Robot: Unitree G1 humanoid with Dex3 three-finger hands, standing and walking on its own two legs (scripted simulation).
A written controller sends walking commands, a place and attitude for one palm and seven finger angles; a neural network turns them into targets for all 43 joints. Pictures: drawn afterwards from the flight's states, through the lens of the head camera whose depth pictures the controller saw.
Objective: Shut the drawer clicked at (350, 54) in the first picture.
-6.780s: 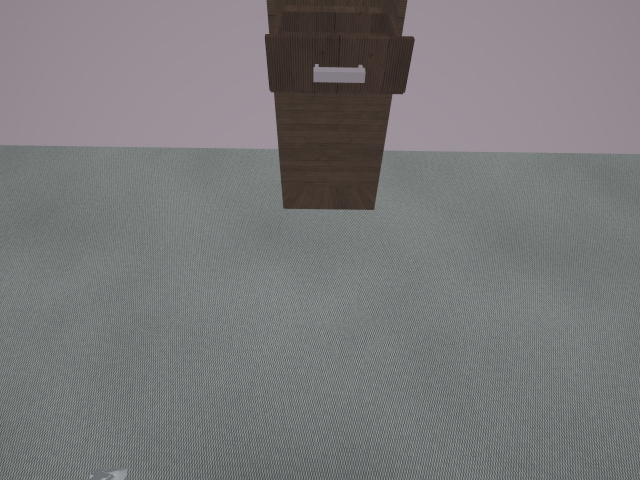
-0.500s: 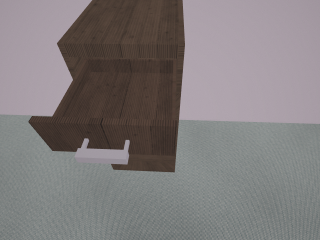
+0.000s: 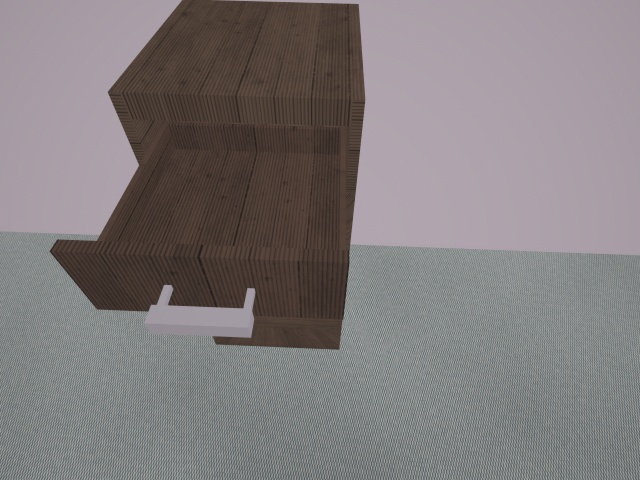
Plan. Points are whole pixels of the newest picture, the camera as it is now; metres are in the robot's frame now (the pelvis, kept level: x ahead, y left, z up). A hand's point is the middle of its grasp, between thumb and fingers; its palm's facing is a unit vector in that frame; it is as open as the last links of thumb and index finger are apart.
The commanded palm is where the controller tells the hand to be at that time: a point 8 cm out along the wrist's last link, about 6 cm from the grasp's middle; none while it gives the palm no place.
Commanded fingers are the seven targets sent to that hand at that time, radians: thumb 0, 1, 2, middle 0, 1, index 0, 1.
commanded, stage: look again from close up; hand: left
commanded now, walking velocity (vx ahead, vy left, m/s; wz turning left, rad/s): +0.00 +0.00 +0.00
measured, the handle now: (205, 306) +0.32 +0.17 +0.03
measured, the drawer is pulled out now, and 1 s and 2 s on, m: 0.29 0.29 0.29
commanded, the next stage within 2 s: raise the hand and make a fist in 0.36 s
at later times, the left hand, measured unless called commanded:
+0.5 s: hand out of the picture +0.02 +0.17 -0.17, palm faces +0.08 -0.98 -0.18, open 7.4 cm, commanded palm +0.11 +0.21 -0.06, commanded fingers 0.00 0.90 0.90 -0.26 -0.37 -0.26 -0.37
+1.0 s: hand (194, 476) +0.13 +0.15 +0.00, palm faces +0.08 -1.00 -0.04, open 5.4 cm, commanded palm +0.12 +0.20 +0.00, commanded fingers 0.00 0.90 0.90 -0.76 -0.91 -0.76 -0.91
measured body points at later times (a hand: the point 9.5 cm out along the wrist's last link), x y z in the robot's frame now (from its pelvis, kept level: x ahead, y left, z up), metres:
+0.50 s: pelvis +0.02 +0.00 +0.00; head +0.03 +0.00 +0.45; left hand +0.02 +0.22 -0.15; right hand +0.04 -0.23 -0.15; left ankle +0.04 +0.12 -0.74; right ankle -0.03 -0.11 -0.74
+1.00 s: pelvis -0.03 -0.02 -0.08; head +0.00 -0.02 +0.37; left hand +0.12 +0.20 +0.00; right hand +0.22 -0.23 -0.12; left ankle +0.03 +0.12 -0.74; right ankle -0.03 -0.11 -0.74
